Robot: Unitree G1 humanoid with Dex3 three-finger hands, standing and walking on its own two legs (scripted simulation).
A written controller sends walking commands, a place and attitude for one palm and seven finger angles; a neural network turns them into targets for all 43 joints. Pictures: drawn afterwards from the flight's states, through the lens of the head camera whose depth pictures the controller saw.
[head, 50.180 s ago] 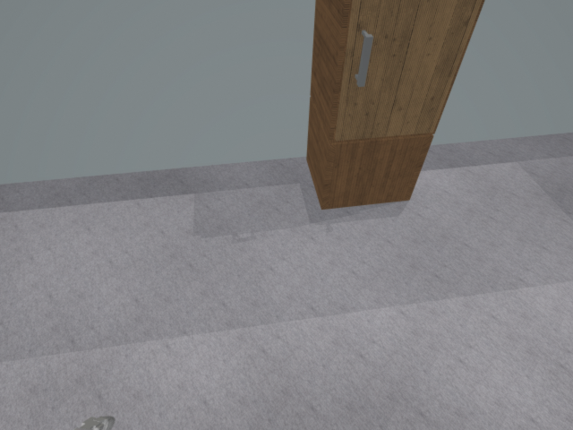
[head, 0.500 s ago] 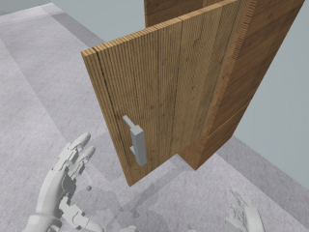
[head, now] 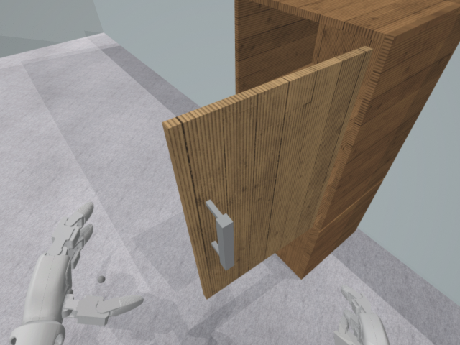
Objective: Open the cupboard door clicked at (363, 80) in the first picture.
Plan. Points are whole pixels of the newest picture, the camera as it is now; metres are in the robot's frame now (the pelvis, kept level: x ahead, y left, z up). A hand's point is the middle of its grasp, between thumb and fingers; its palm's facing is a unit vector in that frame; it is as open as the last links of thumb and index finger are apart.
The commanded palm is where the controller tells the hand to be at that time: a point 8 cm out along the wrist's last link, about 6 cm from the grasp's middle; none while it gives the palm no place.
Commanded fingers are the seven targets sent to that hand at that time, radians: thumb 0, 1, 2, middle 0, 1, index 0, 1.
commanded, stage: draw the hand back to the body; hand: left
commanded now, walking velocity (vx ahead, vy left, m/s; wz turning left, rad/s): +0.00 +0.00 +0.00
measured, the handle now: (219, 236) +0.32 +0.06 +0.01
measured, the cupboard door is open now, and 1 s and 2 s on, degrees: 86 86 86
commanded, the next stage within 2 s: step back with the hand held close in 0.82 s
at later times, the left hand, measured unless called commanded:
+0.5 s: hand (49, 228) +0.21 +0.25 +0.18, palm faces +0.45 -0.79 -0.43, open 8.5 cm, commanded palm +0.16 +0.29 +0.19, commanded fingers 0.00 0.90 0.90 -0.20 -0.30 -0.20 -0.30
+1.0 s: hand (57, 233) +0.20 +0.24 +0.18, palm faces +0.43 -0.80 -0.43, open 7.4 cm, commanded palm +0.15 +0.28 +0.20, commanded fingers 0.00 0.90 0.90 -0.20 -0.30 -0.20 -0.30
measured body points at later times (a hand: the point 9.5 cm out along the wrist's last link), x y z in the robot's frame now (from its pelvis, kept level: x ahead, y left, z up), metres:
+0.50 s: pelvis +0.02 -0.01 +0.02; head +0.00 -0.03 +0.47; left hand +0.18 +0.29 +0.20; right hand +0.21 -0.23 -0.06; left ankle -0.01 +0.10 -0.72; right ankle -0.01 -0.12 -0.72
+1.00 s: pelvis +0.01 -0.02 +0.02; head -0.01 -0.04 +0.47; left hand +0.17 +0.28 +0.21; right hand +0.19 -0.24 -0.07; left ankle -0.01 +0.10 -0.72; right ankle -0.01 -0.12 -0.72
